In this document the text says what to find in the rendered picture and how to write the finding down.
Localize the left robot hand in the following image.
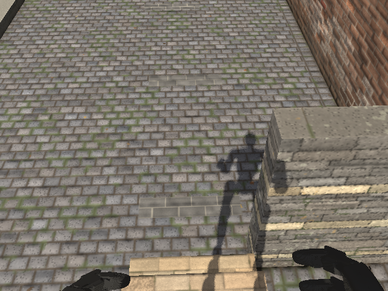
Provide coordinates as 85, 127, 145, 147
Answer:
62, 269, 130, 291

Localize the right robot hand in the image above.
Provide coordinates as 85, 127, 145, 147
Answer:
292, 246, 384, 291

